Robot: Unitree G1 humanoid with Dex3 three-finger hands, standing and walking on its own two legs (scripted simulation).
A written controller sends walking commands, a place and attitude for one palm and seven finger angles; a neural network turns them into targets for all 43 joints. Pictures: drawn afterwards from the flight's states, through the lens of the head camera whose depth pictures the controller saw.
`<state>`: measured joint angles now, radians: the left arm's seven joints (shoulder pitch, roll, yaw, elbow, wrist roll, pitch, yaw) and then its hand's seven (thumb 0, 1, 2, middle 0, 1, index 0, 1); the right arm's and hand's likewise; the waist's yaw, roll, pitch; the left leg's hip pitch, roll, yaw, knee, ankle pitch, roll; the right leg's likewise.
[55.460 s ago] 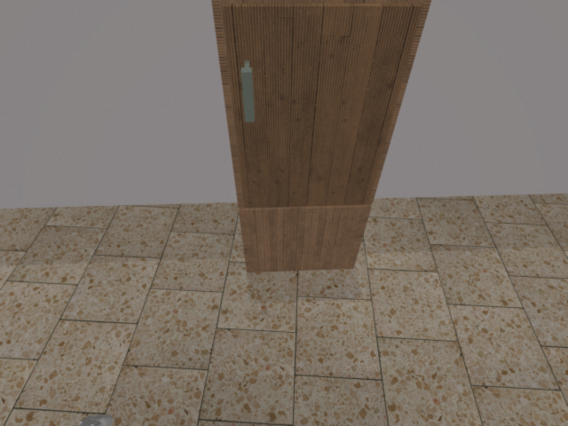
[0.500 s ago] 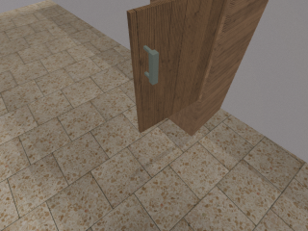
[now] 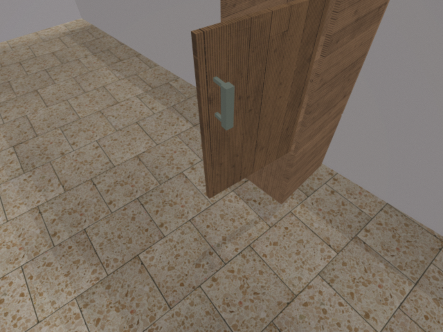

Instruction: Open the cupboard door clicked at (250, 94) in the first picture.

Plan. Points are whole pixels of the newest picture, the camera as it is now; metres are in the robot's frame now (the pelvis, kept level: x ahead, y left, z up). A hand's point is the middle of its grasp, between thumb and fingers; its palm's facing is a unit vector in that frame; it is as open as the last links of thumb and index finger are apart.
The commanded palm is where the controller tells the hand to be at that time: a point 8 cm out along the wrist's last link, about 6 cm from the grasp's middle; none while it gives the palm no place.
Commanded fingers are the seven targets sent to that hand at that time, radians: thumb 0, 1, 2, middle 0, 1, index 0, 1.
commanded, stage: let the arm hang, fingers relaxed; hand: left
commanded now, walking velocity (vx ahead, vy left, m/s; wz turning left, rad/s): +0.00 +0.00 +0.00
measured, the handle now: (222, 103) +0.61 +0.03 +0.07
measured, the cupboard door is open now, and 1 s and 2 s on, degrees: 80 80 80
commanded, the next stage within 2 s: look to check the result in 0.24 s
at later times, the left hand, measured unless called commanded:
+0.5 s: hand out of the picture +0.03 +0.20 -0.17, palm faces +0.02 -0.97 -0.26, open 7.3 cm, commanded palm none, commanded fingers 0.00 0.90 0.90 -0.20 -0.30 -0.20 -0.30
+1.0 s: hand out of the picture +0.11 +0.23 -0.15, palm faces +0.00 -0.94 -0.33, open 7.3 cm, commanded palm none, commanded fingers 0.00 0.90 0.90 -0.20 -0.30 -0.20 -0.30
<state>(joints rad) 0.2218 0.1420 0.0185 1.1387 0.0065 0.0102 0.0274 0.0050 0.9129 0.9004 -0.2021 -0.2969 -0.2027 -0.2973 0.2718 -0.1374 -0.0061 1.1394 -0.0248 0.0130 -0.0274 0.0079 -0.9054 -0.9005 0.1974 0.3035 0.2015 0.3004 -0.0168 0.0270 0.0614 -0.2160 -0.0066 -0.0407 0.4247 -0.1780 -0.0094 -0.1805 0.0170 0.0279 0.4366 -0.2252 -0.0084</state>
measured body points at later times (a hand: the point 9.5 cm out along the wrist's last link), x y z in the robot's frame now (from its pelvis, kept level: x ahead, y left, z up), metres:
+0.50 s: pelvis +0.01 +0.00 +0.00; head +0.03 -0.01 +0.45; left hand +0.03 +0.26 -0.15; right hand +0.04 -0.24 -0.16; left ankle +0.03 +0.13 -0.74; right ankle +0.01 -0.12 -0.74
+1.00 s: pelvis +0.02 +0.00 +0.01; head +0.05 -0.02 +0.45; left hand +0.11 +0.28 -0.13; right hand +0.10 -0.29 -0.14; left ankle +0.03 +0.13 -0.74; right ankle +0.01 -0.12 -0.74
